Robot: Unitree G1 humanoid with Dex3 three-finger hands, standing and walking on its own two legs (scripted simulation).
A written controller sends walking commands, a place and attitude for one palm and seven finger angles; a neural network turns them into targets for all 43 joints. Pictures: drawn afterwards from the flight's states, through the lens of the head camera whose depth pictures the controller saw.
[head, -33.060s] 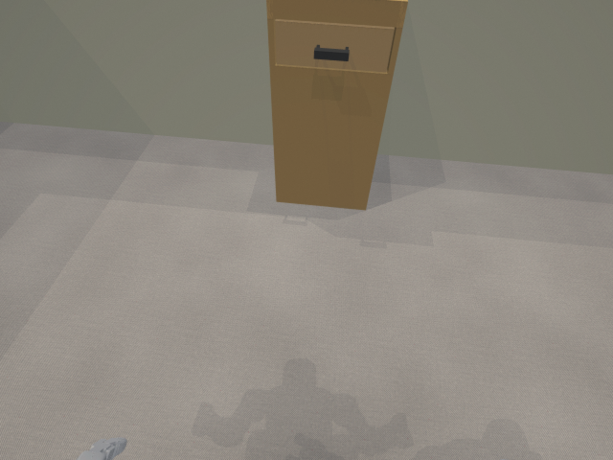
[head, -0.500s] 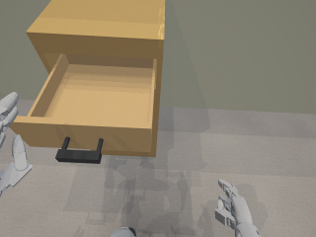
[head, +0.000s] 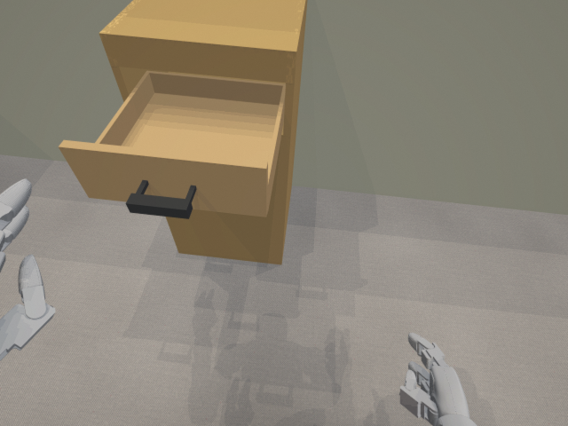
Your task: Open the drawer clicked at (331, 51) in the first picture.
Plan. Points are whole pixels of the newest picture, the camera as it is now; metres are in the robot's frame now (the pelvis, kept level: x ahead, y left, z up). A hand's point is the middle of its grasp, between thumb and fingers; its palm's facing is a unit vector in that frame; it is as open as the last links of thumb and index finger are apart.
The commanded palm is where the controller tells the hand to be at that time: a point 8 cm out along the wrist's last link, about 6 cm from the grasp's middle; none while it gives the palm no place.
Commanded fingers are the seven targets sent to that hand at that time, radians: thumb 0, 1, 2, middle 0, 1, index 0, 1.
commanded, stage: stop stepping back and stand still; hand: left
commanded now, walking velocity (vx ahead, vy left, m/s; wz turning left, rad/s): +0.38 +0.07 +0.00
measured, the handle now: (164, 196) +0.50 +0.26 -0.02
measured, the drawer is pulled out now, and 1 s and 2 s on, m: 0.29 0.29 0.29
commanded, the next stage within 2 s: let the arm hang, fingers relaxed in 0.74 s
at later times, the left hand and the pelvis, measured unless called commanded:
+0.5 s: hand out of the picture +0.09 +0.21 +0.18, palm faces +0.42 -0.75 -0.52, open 7.4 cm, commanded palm +0.05 +0.25 +0.19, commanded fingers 0.00 0.90 0.90 -0.20 -0.30 -0.20 -0.30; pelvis -0.07 -0.04 +0.00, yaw +2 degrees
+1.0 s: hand out of the picture +0.12 +0.22 -0.04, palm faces +0.20 -0.90 -0.38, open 7.4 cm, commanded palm none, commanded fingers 0.00 0.90 0.90 -0.20 -0.30 -0.20 -0.30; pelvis -0.07 -0.02 +0.00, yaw +8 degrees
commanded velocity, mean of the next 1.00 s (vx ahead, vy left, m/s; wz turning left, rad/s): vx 0.12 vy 0.07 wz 0.00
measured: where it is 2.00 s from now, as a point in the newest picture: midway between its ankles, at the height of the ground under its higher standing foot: outside the picture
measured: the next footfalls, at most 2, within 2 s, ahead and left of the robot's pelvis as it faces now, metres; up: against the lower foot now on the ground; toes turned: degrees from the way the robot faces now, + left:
left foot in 0.28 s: -0.04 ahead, +0.11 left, +0.00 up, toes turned +5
right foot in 0.50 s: +0.00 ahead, -0.12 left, +0.00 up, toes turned +7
